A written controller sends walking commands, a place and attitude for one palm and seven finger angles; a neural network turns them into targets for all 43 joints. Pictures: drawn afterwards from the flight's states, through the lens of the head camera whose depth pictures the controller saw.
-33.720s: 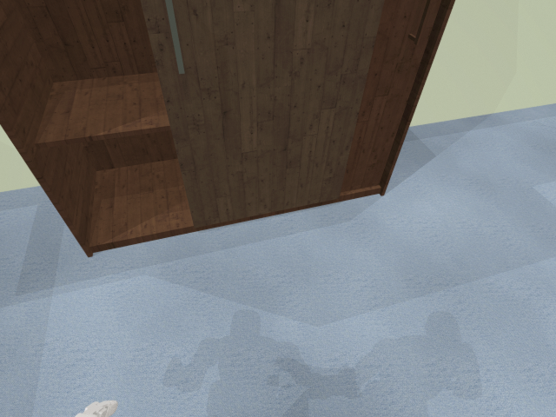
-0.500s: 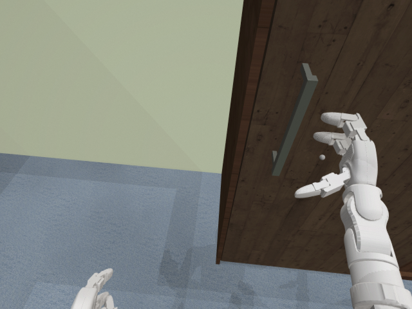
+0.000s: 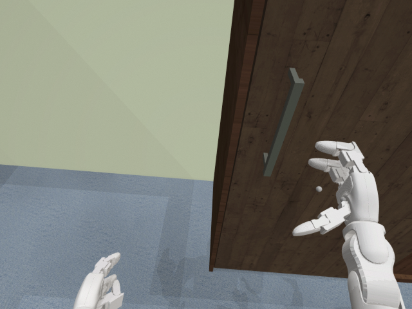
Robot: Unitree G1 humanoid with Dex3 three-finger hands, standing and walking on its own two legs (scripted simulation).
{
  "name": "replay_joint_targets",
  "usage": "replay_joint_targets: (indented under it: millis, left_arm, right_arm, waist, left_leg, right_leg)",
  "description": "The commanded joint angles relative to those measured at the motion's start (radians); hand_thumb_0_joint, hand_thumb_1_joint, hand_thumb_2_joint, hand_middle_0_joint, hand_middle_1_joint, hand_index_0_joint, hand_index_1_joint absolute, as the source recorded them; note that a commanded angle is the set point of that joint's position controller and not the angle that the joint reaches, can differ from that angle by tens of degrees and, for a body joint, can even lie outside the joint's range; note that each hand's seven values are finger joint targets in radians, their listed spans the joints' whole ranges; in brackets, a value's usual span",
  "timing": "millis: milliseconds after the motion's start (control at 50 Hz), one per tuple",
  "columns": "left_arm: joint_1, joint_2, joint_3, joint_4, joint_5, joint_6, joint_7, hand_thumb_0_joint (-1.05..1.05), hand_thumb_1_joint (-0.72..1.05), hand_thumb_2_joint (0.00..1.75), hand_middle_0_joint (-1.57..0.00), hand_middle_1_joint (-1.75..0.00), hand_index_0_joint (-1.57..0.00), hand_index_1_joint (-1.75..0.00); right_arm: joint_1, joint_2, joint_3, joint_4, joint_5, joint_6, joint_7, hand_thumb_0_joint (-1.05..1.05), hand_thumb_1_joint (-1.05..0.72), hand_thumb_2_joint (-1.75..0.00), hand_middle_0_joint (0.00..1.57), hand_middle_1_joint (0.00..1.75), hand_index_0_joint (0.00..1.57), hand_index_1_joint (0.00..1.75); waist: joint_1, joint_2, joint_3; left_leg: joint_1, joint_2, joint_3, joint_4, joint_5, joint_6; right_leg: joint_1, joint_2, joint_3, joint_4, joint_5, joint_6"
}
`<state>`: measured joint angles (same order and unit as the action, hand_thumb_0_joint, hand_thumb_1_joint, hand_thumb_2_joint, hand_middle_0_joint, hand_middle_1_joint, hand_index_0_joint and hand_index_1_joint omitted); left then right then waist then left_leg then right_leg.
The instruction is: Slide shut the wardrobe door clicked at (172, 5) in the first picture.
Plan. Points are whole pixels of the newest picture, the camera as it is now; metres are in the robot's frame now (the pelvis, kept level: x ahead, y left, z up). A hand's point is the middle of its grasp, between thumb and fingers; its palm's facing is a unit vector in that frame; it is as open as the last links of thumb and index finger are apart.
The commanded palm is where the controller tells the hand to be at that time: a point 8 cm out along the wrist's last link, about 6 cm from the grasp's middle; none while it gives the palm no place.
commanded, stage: slip the hand off the handle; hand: right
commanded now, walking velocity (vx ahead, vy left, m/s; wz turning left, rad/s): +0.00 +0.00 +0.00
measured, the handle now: (278, 128) +0.43 -0.13 +0.16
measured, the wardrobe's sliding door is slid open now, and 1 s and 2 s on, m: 0.00 0.00 0.00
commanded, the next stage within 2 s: draw the hand back to the body in 0.26 s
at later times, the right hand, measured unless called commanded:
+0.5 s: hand (322, 203) +0.26 -0.17 +0.15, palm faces +0.06 +1.00 -0.04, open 14.7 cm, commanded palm +0.22 -0.22 +0.15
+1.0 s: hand (361, 216) +0.23 -0.22 +0.16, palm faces +0.27 +0.94 -0.23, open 14.1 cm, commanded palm +0.19 -0.26 +0.17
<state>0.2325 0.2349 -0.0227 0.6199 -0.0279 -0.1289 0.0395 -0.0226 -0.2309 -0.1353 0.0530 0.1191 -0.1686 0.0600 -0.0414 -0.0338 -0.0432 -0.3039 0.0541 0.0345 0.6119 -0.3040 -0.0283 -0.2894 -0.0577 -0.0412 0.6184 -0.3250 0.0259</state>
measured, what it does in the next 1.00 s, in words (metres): stands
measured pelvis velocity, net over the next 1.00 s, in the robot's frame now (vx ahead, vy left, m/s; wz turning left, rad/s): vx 0.01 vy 0.00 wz -0.02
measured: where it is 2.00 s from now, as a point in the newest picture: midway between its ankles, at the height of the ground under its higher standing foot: outside the picture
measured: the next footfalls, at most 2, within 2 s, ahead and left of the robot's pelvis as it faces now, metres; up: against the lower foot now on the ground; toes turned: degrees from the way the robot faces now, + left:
none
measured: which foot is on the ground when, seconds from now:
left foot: down 0.00-1.00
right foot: down 0.00-1.00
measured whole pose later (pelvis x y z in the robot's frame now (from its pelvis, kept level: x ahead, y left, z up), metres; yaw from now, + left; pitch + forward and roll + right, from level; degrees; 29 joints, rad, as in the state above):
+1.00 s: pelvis +0.01 +0.00 +0.01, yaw -1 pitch -3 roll +0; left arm 0.20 0.23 -0.05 0.61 -0.01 -0.24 0.08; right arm 0.31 -0.29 -0.22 -0.34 0.15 0.03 0.03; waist -0.07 -0.05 -0.04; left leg -0.19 0.05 0.05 0.55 -0.30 -0.03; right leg -0.19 -0.06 -0.02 0.56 -0.32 0.03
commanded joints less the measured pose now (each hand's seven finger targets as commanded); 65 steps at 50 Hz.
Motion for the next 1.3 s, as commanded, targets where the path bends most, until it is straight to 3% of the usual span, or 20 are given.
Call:
replay_joint_targets:
  millis: [0, 80, 140, 160, 240, 360, 380, 420, 460, 480, 580, 660, 740, 860, 880, 900, 940, 1080, 1240, 1280]
  left_arm:
    - [-0.119, 0.108, 0.038, -0.151, -0.002, -0.082, 0.024, 0.0, 0.9, 0.9, -0.2, -0.3, -0.2, -0.3]
    - [-0.118, 0.105, 0.031, -0.153, -0.001, -0.091, 0.021, 0.0, 0.9, 0.9, -0.2, -0.3, -0.2, -0.3]
    - [-0.138, 0.105, 0.025, -0.158, -0.001, -0.08, 0.024, 0.0, 0.9, 0.9, -0.2, -0.3, -0.2, -0.3]
    - [-0.141, 0.106, 0.026, -0.164, 0.0, -0.077, 0.024, 0.0, 0.9, 0.9, -0.2, -0.3, -0.2, -0.3]
    - [-0.163, 0.09, 0.02, -0.183, 0.004, -0.09, 0.022, 0.0, 0.9, 0.9, -0.2, -0.3, -0.2, -0.3]
    - [-0.14, 0.099, 0.019, -0.142, 0.005, -0.127, 0.033, 0.0, 0.9, 0.9, -0.2, -0.3, -0.2, -0.3]
    - [-0.174, 0.114, 0.012, -0.14, -0.026, -0.134, 0.051, 0.0, 0.9, 0.9, -0.2, -0.3, -0.2, -0.3]
    - [-0.19, 0.113, 0.009, -0.154, -0.028, -0.151, 0.081, 0.0, 0.9, 0.9, -0.2, -0.3, -0.2, -0.3]
    - [-0.18, 0.117, 0.006, -0.157, -0.028, -0.155, 0.085, 0.0, 0.9, 0.9, -0.2, -0.3, -0.2, -0.3]
    - [-0.18, 0.108, 0.003, -0.165, -0.029, -0.154, 0.08, 0.0, 0.9, 0.9, -0.2, -0.3, -0.2, -0.3]
    - [-0.163, 0.1, 0.009, -0.179, -0.022, -0.168, 0.048, 0.0, 0.9, 0.9, -0.2, -0.3, -0.2, -0.3]
    - [-0.152, 0.11, 0.014, -0.165, -0.022, -0.168, 0.045, 0.0, 0.9, 0.9, -0.2, -0.3, -0.2, -0.3]
    - [-0.15, 0.108, 0.009, -0.176, -0.025, -0.173, 0.049, 0.0, 0.9, 0.9, -0.2, -0.3, -0.2, -0.3]
    - [-0.149, 0.111, 0.005, -0.162, -0.021, -0.194, 0.062, 0.0, 0.9, 0.9, -0.2, -0.3, -0.2, -0.3]
    - [-0.164, 0.098, 0.018, -0.173, 0.014, -0.188, 0.062, 0.0, 0.9, 0.9, -0.2, -0.3, -0.2, -0.3]
    - [-0.154, 0.087, 0.014, -0.16, 0.023, -0.182, 0.059, 0.0, 0.9, 0.9, -0.2, -0.3, -0.2, -0.3]
    - [-0.154, 0.086, 0.015, -0.163, 0.022, -0.156, 0.047, 0.0, 0.9, 0.9, -0.2, -0.3, -0.2, -0.3]
    - [-0.156, 0.09, 0.03, -0.154, 0.034, -0.126, 0.046, 0.0, 0.9, 0.9, -0.2, -0.3, -0.2, -0.3]
    - [-0.167, 0.088, 0.034, -0.134, 0.034, -0.118, 0.05, 0.0, 0.9, 0.9, -0.2, -0.3, -0.2, -0.3]
    - [-0.168, 0.089, 0.036, -0.133, 0.034, -0.114, 0.05, 0.0, 0.9, 0.9, -0.2, -0.3, -0.2, -0.3]
  right_arm:
    - [-0.316, -0.094, 0.016, -0.305, 0.021, -0.075, 0.023, 0.0, 0.55, -0.2, 0.25, 1.15, 0.25, 1.15]
    - [-0.155, -0.087, 0.006, -0.289, 0.033, -0.041, 0.037, 0.0, 0.55, -0.2, 0.25, 1.15, 0.25, 1.15]
    - [-0.118, -0.133, -0.055, -0.283, 0.041, -0.014, 0.029, 0.0, 0.55, -0.2, 0.25, 1.15, 0.25, 1.15]
    - [-0.098, -0.153, -0.076, -0.301, 0.039, -0.01, 0.022, 0.0, 0.55, -0.2, 0.25, 1.15, 0.25, 1.15]
    - [-0.096, -0.133, -0.066, -0.408, 0.043, -0.037, 0.008, 0.0, 0.55, -0.2, 0.25, 1.15, 0.25, 1.15]
    - [-0.184, -0.12, -0.016, -0.366, 0.039, -0.088, 0.028, 0.0, 0.55, -0.2, 0.25, 1.15, 0.25, 1.15]
    - [-0.163, -0.094, -0.046, -0.256, 0.177, 0.037, 0.09, 0.0, 0.55, -0.2, 0.25, 1.15, 0.25, 1.15]
    - [-0.242, -0.167, -0.092, -0.363, 0.192, 0.131, 0.129, 0.0, 0.55, -0.2, 0.25, 1.15, 0.25, 1.15]
    - [-0.131, -0.205, -0.142, -0.344, 0.18, 0.209, 0.139, 0.0, 0.55, -0.2, 0.25, 1.15, 0.25, 1.15]
    - [-0.097, -0.172, -0.121, -0.361, 0.171, 0.224, 0.136, 0.0, 0.55, -0.2, 0.25, 1.15, 0.25, 1.15]
    - [0.041, -0.14, -0.155, -0.465, 0.185, 0.215, 0.108, 0.0, 0.55, -0.2, 0.25, 1.15, 0.25, 1.15]
    - [0.033, -0.165, -0.171, -0.484, 0.174, 0.215, 0.106, 0.0, 0.55, -0.2, 0.25, 1.15, 0.25, 1.15]
    - [0.021, -0.163, -0.139, -0.557, 0.151, 0.226, 0.113, 0.0, 0.55, -0.2, 0.25, 1.15, 0.25, 1.15]
    - [0.057, -0.195, -0.189, -0.588, 0.179, 0.219, 0.14, 0.0, 0.37, -0.29, 0.24, 1.04, 0.24, 1.04]
    - [0.047, -0.314, -0.223, -0.684, 0.037, 0.141, 0.001, 0.0, 0.33, -0.31, 0.24, 1.02, 0.24, 1.02]
    - [0.181, -0.226, -0.19, -0.583, 0.024, 0.126, -0.05, 0.0, 0.3, -0.32, 0.24, 1.0, 0.24, 1.0]
    - [0.251, -0.176, -0.15, -0.574, 0.007, 0.109, -0.082, 0.0, 0.22, -0.36, 0.24, 0.96, 0.24, 0.96]
    - [0.245, -0.227, -0.18, -0.645, -0.04, 0.038, -0.145, 0.0, -0.03, -0.48, 0.23, 0.81, 0.23, 0.81]
    - [0.263, -0.24, -0.214, -0.626, -0.056, 0.012, -0.174, 0.0, -0.32, -0.62, 0.22, 0.64, 0.22, 0.64]
    - [0.286, -0.24, -0.222, -0.602, -0.053, 0.013, -0.172, 0.0, -0.39, -0.65, 0.22, 0.6, 0.22, 0.6]
  waist:
    - [0.033, 0.005, -0.152]
    - [0.007, 0.031, -0.143]
    - [-0.001, 0.092, -0.101]
    - [-0.015, 0.077, -0.099]
    - [-0.015, 0.023, -0.11]
    - [0.034, 0.033, -0.052]
    - [0.015, 0.017, -0.082]
    - [0.0, -0.002, -0.131]
    - [-0.028, 0.02, -0.147]
    - [-0.027, 0.04, -0.146]
    - [-0.037, 0.08, -0.154]
    - [-0.02, 0.082, -0.078]
    - [-0.009, -0.031, -0.078]
    - [-0.012, -0.012, -0.098]
    - [-0.041, -0.027, -0.036]
    - [-0.028, 0.005, -0.004]
    - [-0.028, 0.046, -0.008]
    - [-0.022, -0.016, -0.069]
    - [-0.028, -0.035, -0.028]
    - [-0.03, 0.005, -0.01]
  left_leg:
    - [0.014, -0.062, 0.019, -0.096, 0.113, 0.036]
    - [0.04, -0.054, 0.024, -0.097, 0.133, 0.034]
    - [0.046, -0.049, 0.017, -0.12, 0.088, 0.028]
    - [0.058, -0.05, 0.014, -0.121, 0.071, 0.031]
    - [0.06, -0.046, 0.009, -0.123, 0.085, 0.031]
    - [-0.01, -0.051, 0.002, -0.14, 0.001, 0.026]
    - [0.046, -0.041, -0.009, -0.177, -0.025, 0.033]
    - [0.086, -0.032, -0.013, -0.191, -0.009, 0.027]
    - [0.114, -0.036, 0.007, -0.171, 0.059, 0.029]
    - [0.116, -0.035, 0.019, -0.161, 0.11, 0.027]
    - [0.134, -0.044, 0.043, -0.122, 0.273, 0.025]
    - [0.092, -0.052, 0.041, -0.135, 0.216, 0.023]
    - [0.077, -0.049, 0.039, -0.132, 0.202, 0.029]
    - [0.095, -0.054, 0.046, -0.131, 0.218, 0.029]
    - [0.106, -0.037, 0.008, -0.181, 0.231, 0.032]
    - [0.097, -0.032, 0.023, -0.172, 0.226, 0.034]
    - [0.107, -0.031, 0.026, -0.161, 0.227, 0.031]
    - [0.165, -0.025, 0.018, -0.176, 0.231, 0.033]
    - [0.178, -0.031, 0.03, -0.189, 0.21, 0.039]
    - [0.18, -0.033, 0.03, -0.193, 0.202, 0.037]
  right_leg:
    - [0.07, 0.042, 0.022, -0.098, 0.125, -0.041]
    - [0.051, 0.045, 0.021, -0.1, 0.135, -0.04]
    - [0.012, 0.051, 0.011, -0.109, 0.097, -0.041]
    - [0.009, 0.05, 0.009, -0.112, 0.093, -0.04]
    - [0.034, 0.054, 0.005, -0.107, 0.108, -0.042]
    - [0.027, 0.052, 0.018, -0.09, 0.041, -0.044]
    - [0.031, 0.055, 0.014, -0.116, -0.005, -0.043]
    - [0.061, 0.063, 0.015, -0.122, 0.021, -0.046]
    - [0.058, 0.06, 0.02, -0.132, 0.086, -0.049]
    - [0.063, 0.06, 0.019, -0.137, 0.125, -0.051]
    - [0.089, 0.055, 0.01, -0.121, 0.25, -0.045]
    - [0.073, 0.049, 0.009, -0.121, 0.21, -0.044]
    - [0.099, 0.052, 0.012, -0.12, 0.203, -0.044]
    - [0.113, 0.049, 0.025, -0.112, 0.213, -0.044]
    - [0.089, 0.056, 0.006, -0.127, 0.226, -0.046]
    - [0.088, 0.05, 0.004, -0.134, 0.216, -0.042]
    - [0.09, 0.039, 0.008, -0.141, 0.221, -0.04]
    - [0.142, 0.033, 0.0, -0.173, 0.236, -0.042]
    - [0.155, 0.031, 0.012, -0.207, 0.244, -0.036]
    - [0.149, 0.026, 0.015, -0.215, 0.24, -0.035]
